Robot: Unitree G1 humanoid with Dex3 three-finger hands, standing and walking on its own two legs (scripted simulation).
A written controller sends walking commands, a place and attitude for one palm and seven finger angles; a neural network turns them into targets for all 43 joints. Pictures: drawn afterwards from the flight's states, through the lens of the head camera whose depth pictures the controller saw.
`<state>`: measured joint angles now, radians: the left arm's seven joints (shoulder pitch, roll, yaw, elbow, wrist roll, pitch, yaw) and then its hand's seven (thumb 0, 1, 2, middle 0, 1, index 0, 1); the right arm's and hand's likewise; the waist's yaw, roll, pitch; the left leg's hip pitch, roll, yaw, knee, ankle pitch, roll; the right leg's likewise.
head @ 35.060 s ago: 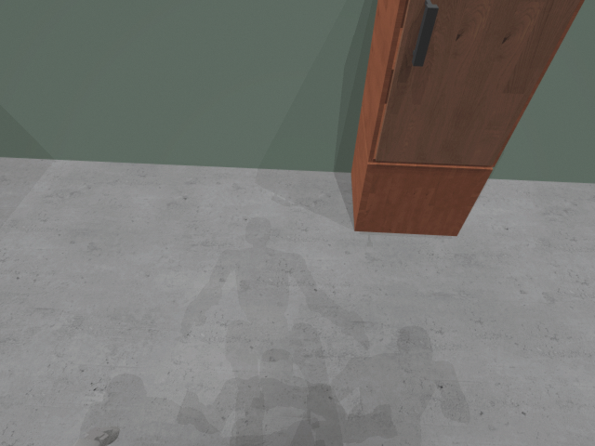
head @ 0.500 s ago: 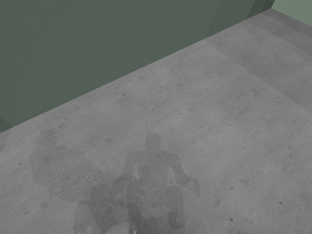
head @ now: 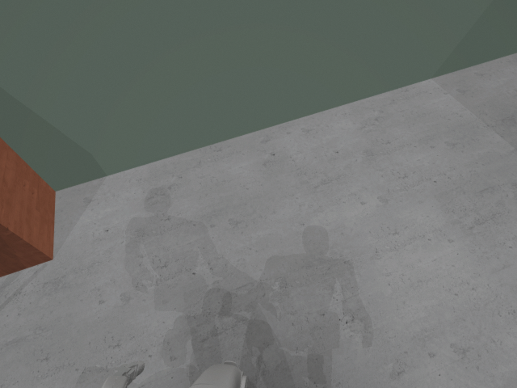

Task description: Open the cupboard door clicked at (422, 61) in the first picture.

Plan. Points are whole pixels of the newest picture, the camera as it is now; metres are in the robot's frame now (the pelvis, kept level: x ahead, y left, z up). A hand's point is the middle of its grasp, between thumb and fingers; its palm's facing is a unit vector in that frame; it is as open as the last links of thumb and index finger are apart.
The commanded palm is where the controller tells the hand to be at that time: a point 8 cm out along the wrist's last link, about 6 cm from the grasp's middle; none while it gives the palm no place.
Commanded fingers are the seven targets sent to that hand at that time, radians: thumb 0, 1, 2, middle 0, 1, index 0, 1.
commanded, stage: turn to face it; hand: left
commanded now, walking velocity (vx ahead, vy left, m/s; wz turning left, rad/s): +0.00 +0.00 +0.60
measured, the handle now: out of the picture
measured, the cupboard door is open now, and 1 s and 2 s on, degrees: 39 39 39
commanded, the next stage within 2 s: take the last steps up to it in 1.56 s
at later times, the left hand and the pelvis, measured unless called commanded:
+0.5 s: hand out of the picture +0.02 +0.25 -0.16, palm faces +0.35 -0.90 -0.27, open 7.3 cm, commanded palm none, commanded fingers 0.00 0.90 0.90 -0.20 -0.30 -0.20 -0.30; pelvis +0.02 +0.02 +0.00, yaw +19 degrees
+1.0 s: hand out of the picture -0.01 +0.18 -0.15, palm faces +0.61 -0.76 -0.25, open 7.3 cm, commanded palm none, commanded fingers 0.00 0.90 0.90 -0.20 -0.30 -0.20 -0.30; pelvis +0.06 -0.01 +0.01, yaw +39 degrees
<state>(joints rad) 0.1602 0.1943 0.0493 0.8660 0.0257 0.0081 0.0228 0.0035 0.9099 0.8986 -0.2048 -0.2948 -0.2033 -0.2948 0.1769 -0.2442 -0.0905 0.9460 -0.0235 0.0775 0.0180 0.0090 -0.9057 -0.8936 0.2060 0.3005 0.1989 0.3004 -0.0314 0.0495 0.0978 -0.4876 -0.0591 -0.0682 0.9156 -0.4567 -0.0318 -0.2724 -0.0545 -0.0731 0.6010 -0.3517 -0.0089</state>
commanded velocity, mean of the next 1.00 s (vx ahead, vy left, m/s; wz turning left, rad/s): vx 0.00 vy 0.00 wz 0.60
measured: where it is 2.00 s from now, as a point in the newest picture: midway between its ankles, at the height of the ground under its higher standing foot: outside the picture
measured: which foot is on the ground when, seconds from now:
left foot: up 0.00-0.30, down 0.32-0.70, up 0.72-1.00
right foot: down 0.00-0.32, up 0.34-0.68, down 0.70-1.00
